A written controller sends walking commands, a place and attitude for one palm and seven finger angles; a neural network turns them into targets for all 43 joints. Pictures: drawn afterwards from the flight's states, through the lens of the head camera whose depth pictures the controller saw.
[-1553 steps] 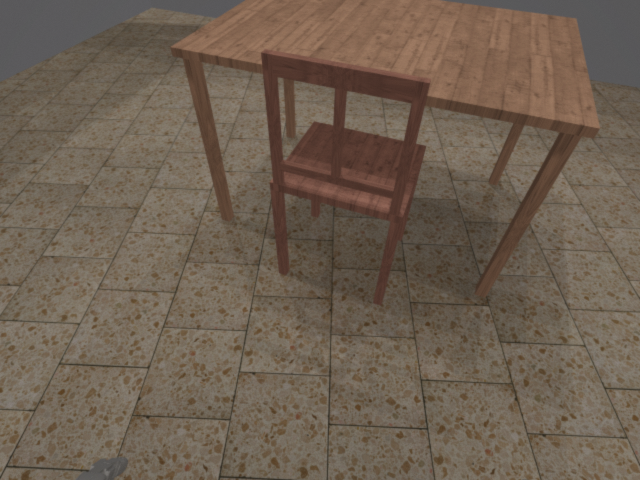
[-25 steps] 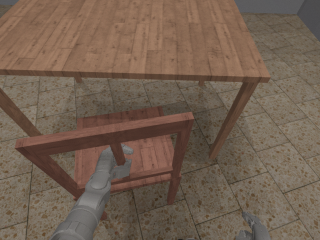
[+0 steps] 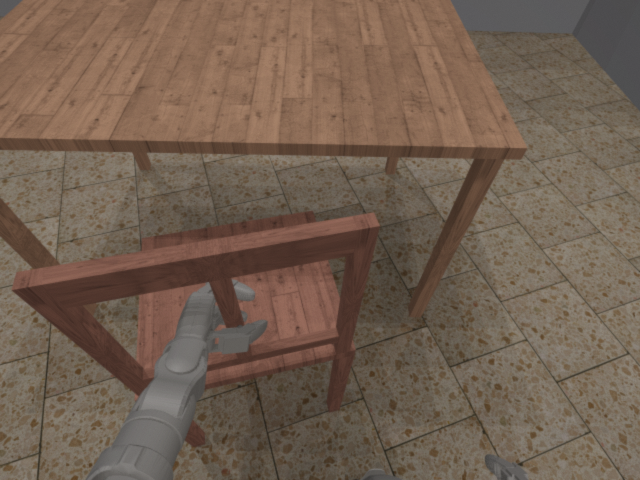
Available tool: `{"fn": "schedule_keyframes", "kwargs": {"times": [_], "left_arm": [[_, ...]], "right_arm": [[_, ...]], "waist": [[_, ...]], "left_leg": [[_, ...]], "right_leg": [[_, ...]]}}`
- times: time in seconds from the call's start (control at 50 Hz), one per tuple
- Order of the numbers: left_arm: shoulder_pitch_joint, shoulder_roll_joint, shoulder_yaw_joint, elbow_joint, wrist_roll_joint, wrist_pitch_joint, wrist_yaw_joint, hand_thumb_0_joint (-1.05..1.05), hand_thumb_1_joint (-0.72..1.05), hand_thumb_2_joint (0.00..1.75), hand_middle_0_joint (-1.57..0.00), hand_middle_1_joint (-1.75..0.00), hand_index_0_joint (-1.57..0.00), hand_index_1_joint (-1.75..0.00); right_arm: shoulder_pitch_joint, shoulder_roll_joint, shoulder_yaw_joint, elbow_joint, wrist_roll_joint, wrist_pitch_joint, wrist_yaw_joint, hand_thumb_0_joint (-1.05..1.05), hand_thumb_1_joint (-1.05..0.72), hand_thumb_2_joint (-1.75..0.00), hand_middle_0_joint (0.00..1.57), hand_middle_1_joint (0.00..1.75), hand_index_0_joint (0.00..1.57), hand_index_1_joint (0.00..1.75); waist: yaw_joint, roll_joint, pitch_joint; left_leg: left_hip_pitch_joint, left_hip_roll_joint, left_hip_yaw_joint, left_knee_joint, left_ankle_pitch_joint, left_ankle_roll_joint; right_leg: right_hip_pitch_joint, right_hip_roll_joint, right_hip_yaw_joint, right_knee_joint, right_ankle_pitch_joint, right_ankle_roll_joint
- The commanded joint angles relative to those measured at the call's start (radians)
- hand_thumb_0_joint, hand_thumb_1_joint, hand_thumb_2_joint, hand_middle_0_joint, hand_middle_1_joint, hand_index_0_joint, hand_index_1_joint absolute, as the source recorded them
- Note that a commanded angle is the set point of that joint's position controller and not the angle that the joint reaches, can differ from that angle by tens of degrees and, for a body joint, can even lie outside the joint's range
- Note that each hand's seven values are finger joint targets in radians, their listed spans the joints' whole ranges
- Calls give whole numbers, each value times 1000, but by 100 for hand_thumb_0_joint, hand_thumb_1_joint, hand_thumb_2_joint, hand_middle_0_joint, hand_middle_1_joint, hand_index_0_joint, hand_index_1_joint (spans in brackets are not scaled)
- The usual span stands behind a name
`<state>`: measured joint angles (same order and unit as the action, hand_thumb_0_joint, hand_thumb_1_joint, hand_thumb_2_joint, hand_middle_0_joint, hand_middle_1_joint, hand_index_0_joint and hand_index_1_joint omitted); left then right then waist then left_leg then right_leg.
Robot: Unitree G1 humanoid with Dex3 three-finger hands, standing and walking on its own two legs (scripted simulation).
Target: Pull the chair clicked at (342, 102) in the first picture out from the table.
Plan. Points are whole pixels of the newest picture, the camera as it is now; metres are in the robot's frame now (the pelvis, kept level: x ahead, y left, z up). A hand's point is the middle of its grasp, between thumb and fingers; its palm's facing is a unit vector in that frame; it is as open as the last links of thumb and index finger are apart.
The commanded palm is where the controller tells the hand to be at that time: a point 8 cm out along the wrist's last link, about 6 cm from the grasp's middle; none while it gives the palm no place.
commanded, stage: open the thumb and straighten the fingers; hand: left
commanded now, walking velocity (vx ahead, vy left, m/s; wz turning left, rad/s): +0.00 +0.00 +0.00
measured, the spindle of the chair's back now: (233, 319) +0.36 +0.12 -0.07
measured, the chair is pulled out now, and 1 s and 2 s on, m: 0.17 0.17 0.17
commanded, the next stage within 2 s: draw the fingers out of the gap in 0.52 s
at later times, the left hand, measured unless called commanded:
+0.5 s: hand (236, 333) +0.33 +0.12 -0.05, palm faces -0.07 -0.98 -0.17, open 16.9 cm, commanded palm +0.31 +0.17 -0.03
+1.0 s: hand (225, 381) +0.26 +0.13 -0.06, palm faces -0.06 -0.99 -0.16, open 17.5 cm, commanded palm +0.25 +0.18 -0.03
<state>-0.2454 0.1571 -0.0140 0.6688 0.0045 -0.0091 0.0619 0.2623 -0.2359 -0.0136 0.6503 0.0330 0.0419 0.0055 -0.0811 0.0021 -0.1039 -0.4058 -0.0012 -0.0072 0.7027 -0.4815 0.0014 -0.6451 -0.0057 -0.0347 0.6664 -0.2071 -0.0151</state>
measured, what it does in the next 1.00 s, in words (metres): stands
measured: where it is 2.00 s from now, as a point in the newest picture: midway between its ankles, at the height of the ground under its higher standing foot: outside the picture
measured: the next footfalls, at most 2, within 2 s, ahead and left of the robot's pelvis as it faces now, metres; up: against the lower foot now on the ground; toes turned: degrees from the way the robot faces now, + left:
none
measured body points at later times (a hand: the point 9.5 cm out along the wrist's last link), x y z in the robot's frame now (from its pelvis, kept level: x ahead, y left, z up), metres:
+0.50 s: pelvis -0.05 -0.01 -0.03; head +0.02 -0.03 +0.42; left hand +0.33 +0.17 -0.04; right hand +0.05 -0.26 -0.15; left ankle -0.09 +0.12 -0.71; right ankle +0.07 -0.11 -0.71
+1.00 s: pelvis -0.03 -0.01 -0.03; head +0.03 -0.03 +0.42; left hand +0.26 +0.18 -0.05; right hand +0.11 -0.27 -0.13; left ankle -0.09 +0.12 -0.71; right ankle +0.07 -0.11 -0.71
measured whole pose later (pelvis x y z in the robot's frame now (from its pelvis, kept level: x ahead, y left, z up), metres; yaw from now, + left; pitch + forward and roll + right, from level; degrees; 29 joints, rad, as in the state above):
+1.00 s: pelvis -0.03 -0.01 -0.03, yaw +1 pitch +13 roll +1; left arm -0.07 0.18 0.02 0.41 -0.05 0.08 -0.03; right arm 0.26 -0.27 0.01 0.54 0.05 -0.04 -0.01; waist -0.05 0.02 -0.11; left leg -0.60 -0.02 -0.01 0.91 -0.53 -0.01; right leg -0.84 -0.02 -0.04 0.86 -0.24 -0.03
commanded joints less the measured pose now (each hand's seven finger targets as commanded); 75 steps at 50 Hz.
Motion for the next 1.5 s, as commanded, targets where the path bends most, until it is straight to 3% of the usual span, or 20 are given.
{"fn": "schedule_keyframes", "kwargs": {"times": [0.0, 0.06, 0.2, 0.26, 0.3, 0.36, 0.38, 0.44, 0.5, 0.54, 0.58, 0.64, 0.8, 0.86, 0.98, 1.16, 1.24, 1.34, 1.42, 1.48], "left_arm": [[-315, 124, 68, -178, 3, -21, -16, 0, -55, 20, -45, -130, -45, -130], [-370, 83, 49, -144, -16, 10, -25, 0, -55, 20, -38, -109, -38, -109], [-512, 97, 63, -121, -25, 13, -44, 0, -55, 20, -20, -58, -20, -58], [-561, 175, 122, -99, -27, 6, -43, 0, -55, 20, -13, -36, -13, -36], [-473, 177, 139, -98, -37, 6, -55, 0, -55, 20, -7, -22, -7, -22], [-492, 190, 135, -106, -28, 5, -66, 0, -55, 20, 0, 0, 0, 0], [-496, 179, 121, -114, -23, 6, -71, 0, -55, 20, 0, 0, 0, 0], [-512, 195, 136, -89, -37, 16, -75, 0, -55, 20, 0, 0, 0, 0], [-568, 217, 147, -95, -49, 15, -85, 0, -55, 20, 0, 0, 0, 0], [-575, 230, 150, -104, -47, 7, -92, 0, -55, 20, 0, 0, 0, 0], [-551, 239, 158, -94, -48, 0, -101, 0, -55, 20, 0, 0, 0, 0], [-377, 206, 159, -72, -57, 2, -119, 0, -55, 20, 0, 0, 0, 0], [-179, 187, 126, -339, -61, 4, -106, 0, -55, 20, 0, 0, 0, 0], [-112, 184, 115, -425, -62, 5, -87, 0, -55, 20, 0, 0, 0, 0], [-54, 128, 32, -523, -53, 42, -82, 0, -55, 20, 0, 0, 0, 0], [189, 73, -46, -654, -44, 109, -89, 0, -55, 20, 0, 0, 0, 0], [328, 94, -30, -730, -30, 134, -69, 0, -55, 20, 0, 0, 0, 0], [438, 81, -68, -900, -10, 138, -42, 0, -55, 20, 0, 0, 0, 0], [572, 75, -77, -957, -7, 143, -25, 0, -55, 20, 0, 0, 0, 0], [607, 63, -108, -1002, -1, 148, -30, 0, -55, 20, 0, 0, 0, 0]], "right_arm": [[3, -150, -48, -117, 0, -33, 5, 0, -90, -90, 20, 30, 20, 30], [-8, -150, -40, -137, 2, -34, -3, 0, -90, -90, 20, 30, 20, 30], [1, -157, -34, -151, 3, -50, -19, 0, -90, -90, 20, 30, 20, 30], [10, -164, -31, -149, 4, -58, -28, 0, -90, -90, 20, 30, 20, 30], [10, -163, -30, -163, 3, -66, -27, 0, -90, -90, 20, 30, 20, 30], [15, -162, -27, -165, 6, -71, -28, 0, -90, -90, 20, 30, 20, 30], [10, -160, -24, -168, 7, -74, -27, 0, -90, -90, 20, 30, 20, 30], [19, -167, -24, -165, 10, -78, -31, 0, -90, -90, 20, 30, 20, 30], [22, -169, -22, -166, 13, -87, -38, 0, -90, -90, 20, 30, 20, 30], [24, -167, -22, -165, 14, -95, -40, 0, -90, -90, 20, 30, 20, 30], [31, -170, -22, -164, 14, -101, -39, 0, -90, -90, 20, 30, 20, 30], [32, -171, -28, -176, 13, -105, -28, 0, -90, -90, 20, 30, 20, 30], [-7, -170, -35, -242, 17, -107, -15, 0, -90, -90, 20, 30, 20, 30], [-19, -167, -34, -248, 16, -115, -21, 0, -90, -90, 20, 30, 20, 30], [-41, -160, -25, -252, 12, -143, -37, 0, -90, -90, 20, 30, 20, 30], [-65, -148, -10, -300, 7, -162, -38, 0, -90, -90, 20, 30, 20, 30], [-65, -146, -7, -331, 4, -160, -39, 0, -90, -90, 20, 30, 20, 30], [-59, -133, -6, -366, -1, -171, -44, 0, -90, -90, 20, 30, 20, 30], [-44, -130, -6, -379, -6, -183, -49, 0, -90, -90, 20, 30, 20, 30], [-46, -131, -2, -387, -6, -192, -54, 0, -90, -90, 20, 30, 20, 30]], "waist": [[8, 26, -295], [-1, -8, -267], [-8, -34, -291], [-7, -59, -300], [12, -92, -323], [14, -45, -327], [13, -7, -321], [-3, -81, -303], [-12, -72, -314], [-8, -20, -333], [-1, -42, -345], [27, -37, -361], [43, -27, -363], [34, -59, -340], [10, -27, -280], [25, -22, -233], [41, -39, -217], [43, 18, -226], [35, -34, -217], [25, -17, -186]], "left_leg": [[-181, -23, 27, -33, 433, -7], [-237, -30, 27, -34, 309, 0], [-304, -36, 16, 0, 193, 5], [-346, -41, 16, 10, 137, 12], [-372, -44, 25, 13, 133, 16], [-375, -45, 27, 18, 127, 15], [-376, -45, 29, 19, 116, 14], [-404, -44, 28, 28, 77, 21], [-415, -50, 32, 33, 48, 25], [-406, -52, 36, 38, 55, 24], [-411, -50, 34, 40, 73, 23], [-426, -49, 45, 49, 113, 18], [-398, -48, 45, 45, 132, 20], [-389, -42, 37, 49, 135, 22], [-344, -41, 20, 57, 127, 25], [-319, -40, 2, 62, 175, 17], [-329, -40, 1, 70, 184, 14], [-300, -38, -5, 86, 222, 8], [-318, -36, -16, 106, 239, 5], [-334, -38, -20, 114, 195, 9]], "right_leg": [[346, -5, 1, 44, 264, -20], [322, -4, 0, 49, 162, -12], [270, -6, 13, 83, 39, -4], [279, -9, 29, 81, -19, 1], [314, -10, 37, 80, -18, 1], [305, -13, 42, 85, -23, -1], [291, -14, 44, 84, -38, -1], [285, -14, 53, 65, -89, 6], [293, -18, 70, 49, -134, 11], [298, -21, 76, 52, -124, 8], [313, -21, 74, 61, -98, 6], [333, -23, 69, 80, -39, 0], [346, -23, 64, 82, -25, 1], [339, -23, 59, 82, -24, 5], [280, -22, 38, 83, -53, 7], [255, -26, 2, 103, -20, -2], [254, -27, -1, 112, -16, -5], [235, -27, -9, 130, 7, -10], [227, -22, -17, 144, 28, -9], [190, -24, -18, 146, -22, -4]]}}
